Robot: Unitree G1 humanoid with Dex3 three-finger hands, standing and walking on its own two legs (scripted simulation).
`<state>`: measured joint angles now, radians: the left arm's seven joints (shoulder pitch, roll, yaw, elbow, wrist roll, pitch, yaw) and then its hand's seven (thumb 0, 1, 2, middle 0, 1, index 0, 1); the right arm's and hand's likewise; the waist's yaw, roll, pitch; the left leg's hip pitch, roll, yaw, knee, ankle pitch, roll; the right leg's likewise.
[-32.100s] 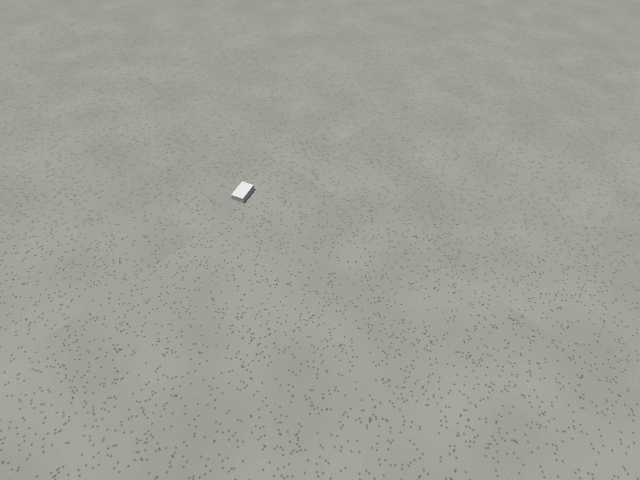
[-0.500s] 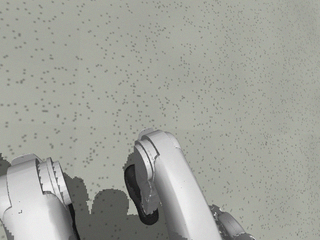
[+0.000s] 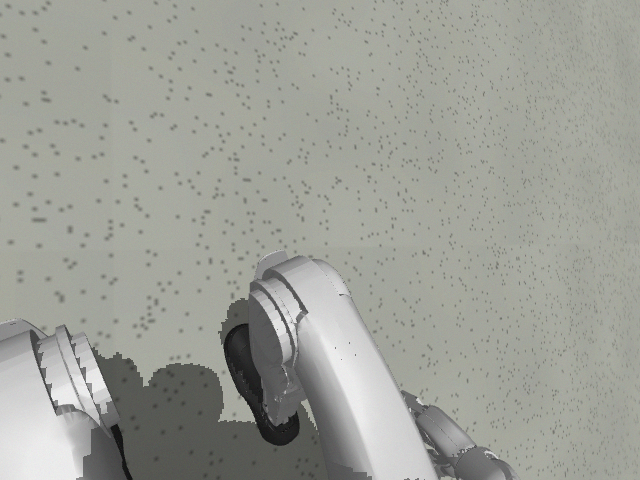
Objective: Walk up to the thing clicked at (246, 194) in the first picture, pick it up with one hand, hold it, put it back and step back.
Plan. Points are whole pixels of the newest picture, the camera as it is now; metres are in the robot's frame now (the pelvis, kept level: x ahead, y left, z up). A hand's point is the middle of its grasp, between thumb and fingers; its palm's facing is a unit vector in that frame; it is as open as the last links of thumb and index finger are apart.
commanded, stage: rest palm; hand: left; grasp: from above
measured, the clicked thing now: out of the picture +0.45 +0.38 -0.30
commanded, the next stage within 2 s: close in 1.08 s
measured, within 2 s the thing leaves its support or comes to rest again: neither
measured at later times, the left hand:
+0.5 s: hand out of the picture +0.44 +0.37 -0.25, palm faces -0.43 -0.16 -0.89, open 12.5 cm
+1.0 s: hand out of the picture +0.44 +0.36 -0.26, palm faces -0.43 -0.16 -0.89, open 12.3 cm
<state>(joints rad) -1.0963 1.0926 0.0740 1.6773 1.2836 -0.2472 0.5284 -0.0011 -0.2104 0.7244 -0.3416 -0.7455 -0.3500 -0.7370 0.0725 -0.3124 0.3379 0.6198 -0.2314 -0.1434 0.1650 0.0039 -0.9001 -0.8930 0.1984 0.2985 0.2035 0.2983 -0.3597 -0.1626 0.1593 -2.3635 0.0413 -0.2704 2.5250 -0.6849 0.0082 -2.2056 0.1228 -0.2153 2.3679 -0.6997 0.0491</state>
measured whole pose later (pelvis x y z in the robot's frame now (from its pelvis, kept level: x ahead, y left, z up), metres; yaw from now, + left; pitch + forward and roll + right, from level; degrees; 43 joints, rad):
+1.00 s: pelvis +0.00 +0.00 +0.00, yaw -1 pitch +25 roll -16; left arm -1.09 1.15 0.06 1.71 1.26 -0.27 0.57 0.00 -0.19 0.70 -0.33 -0.77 -0.35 -0.76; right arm 0.04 -0.35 0.39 0.60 -0.25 -0.19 0.19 0.00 -0.90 -0.90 0.20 0.30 0.20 0.30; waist -0.37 -0.21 0.22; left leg -2.34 0.05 -0.30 2.54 -0.69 0.01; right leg -2.18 0.14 -0.24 2.36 -0.69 0.06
